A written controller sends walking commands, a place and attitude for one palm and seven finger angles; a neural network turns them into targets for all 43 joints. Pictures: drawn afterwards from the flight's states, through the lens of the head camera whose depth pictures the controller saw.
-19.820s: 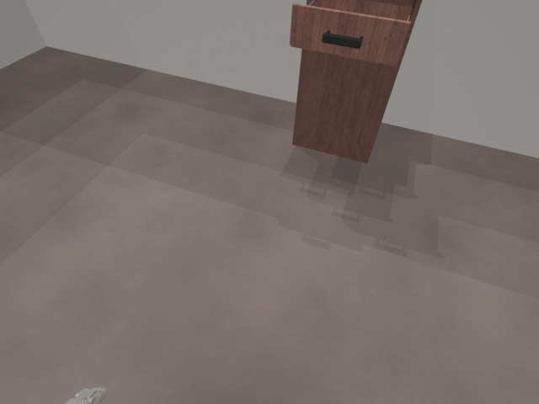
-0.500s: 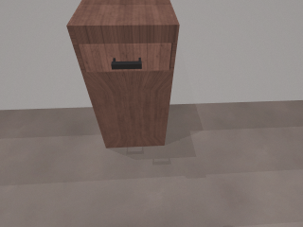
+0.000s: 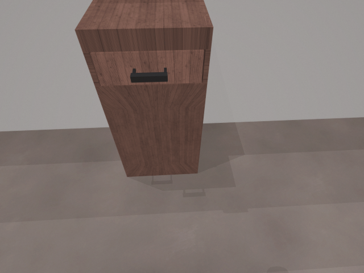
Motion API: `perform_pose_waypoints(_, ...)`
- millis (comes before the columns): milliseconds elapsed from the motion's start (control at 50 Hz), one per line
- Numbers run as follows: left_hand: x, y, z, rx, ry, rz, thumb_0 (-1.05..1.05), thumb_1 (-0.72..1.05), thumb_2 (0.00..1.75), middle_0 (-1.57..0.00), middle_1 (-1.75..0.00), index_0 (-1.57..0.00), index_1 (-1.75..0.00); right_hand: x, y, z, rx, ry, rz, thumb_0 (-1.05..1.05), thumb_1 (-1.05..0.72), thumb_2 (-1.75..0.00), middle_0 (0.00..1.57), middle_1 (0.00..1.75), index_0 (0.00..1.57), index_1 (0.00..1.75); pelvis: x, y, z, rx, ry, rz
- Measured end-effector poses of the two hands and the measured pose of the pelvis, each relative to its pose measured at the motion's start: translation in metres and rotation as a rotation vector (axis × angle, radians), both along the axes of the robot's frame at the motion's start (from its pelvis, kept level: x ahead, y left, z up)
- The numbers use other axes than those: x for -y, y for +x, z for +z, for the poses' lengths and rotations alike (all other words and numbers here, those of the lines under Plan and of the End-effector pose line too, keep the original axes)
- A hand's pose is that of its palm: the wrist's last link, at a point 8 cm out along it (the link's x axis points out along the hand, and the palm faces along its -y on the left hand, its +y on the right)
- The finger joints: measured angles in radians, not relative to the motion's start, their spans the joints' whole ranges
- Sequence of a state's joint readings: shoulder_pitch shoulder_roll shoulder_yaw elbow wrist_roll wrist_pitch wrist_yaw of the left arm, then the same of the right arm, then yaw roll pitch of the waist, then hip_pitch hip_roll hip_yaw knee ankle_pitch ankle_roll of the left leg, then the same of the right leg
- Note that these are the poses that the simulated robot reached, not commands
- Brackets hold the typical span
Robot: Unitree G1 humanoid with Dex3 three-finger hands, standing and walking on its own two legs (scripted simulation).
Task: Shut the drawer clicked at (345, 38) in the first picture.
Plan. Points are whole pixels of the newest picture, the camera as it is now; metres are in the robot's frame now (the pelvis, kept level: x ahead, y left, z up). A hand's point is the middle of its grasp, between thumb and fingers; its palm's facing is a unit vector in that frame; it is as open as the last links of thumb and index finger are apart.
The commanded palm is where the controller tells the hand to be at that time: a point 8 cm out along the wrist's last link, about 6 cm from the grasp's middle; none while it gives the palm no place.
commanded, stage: look to check the result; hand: left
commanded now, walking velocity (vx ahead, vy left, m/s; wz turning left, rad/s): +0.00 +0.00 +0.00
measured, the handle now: (149, 73) +0.77 +0.17 +0.01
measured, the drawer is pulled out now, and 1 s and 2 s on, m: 0.00 0.00 0.00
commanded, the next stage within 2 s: stand and wait in 0.20 s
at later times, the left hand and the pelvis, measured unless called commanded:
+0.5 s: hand out of the picture -0.01 +0.15 -0.18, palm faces +0.05 -0.98 -0.18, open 7.4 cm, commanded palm none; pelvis +0.01 -0.01 +0.00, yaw +0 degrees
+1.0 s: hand out of the picture +0.00 +0.15 -0.17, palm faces +0.04 -0.98 -0.20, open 7.4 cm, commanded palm none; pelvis +0.01 -0.02 +0.00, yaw +0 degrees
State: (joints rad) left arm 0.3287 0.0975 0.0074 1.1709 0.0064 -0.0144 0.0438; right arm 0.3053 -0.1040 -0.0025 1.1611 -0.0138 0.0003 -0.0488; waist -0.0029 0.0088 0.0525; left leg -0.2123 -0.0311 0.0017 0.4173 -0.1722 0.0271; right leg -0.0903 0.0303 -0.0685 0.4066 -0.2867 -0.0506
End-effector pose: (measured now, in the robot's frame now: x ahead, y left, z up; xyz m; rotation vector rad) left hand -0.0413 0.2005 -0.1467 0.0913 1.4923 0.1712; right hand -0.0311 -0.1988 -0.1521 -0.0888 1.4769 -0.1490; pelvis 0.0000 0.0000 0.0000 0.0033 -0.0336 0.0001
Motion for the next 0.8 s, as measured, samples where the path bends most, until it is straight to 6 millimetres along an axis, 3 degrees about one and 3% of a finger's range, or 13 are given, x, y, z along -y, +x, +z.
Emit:
perform_pose_waypoints(320, 0.007, 0.018, 0.000, 0.028, -0.001, -0.009, 0.00, 0.91, 0.90, -0.20, -0.30, -0.19, -0.30, 0.012, 0.015, 0.001, 0.017, -0.011, 0.009, 0.00, -0.90, -0.90, 0.20, 0.30, 0.20, 0.30, 0.007, 0.006, 0.001, -0.002, 0.002, -0.001)
perform_pose_waypoints(800, 0.000, 0.033, 0.003, 0.050, 0.031, -0.022, 0.00, 0.91, 0.90, -0.20, -0.30, -0.20, -0.30, 0.029, 0.025, 0.002, 0.028, -0.032, 0.017, 0.00, -0.90, -0.90, 0.20, 0.30, 0.20, 0.30, 0.014, 0.011, 0.001, 0.005, 0.005, -0.004)
